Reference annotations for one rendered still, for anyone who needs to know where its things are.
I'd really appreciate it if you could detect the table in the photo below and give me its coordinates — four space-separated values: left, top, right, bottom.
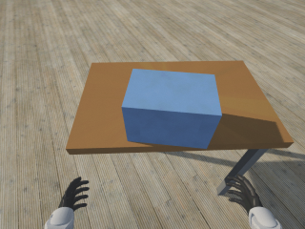
66 60 294 196

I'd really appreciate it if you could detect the carton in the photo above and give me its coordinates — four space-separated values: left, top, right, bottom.
121 69 222 149

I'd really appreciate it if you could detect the robot left forearm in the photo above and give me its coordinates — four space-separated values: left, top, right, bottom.
44 207 74 229

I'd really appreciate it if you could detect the robot right forearm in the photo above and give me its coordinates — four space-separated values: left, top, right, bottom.
249 206 283 229

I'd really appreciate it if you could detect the robot right hand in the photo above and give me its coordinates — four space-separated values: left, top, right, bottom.
226 174 263 215

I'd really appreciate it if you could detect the robot left hand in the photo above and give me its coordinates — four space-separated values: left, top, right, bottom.
58 177 90 212

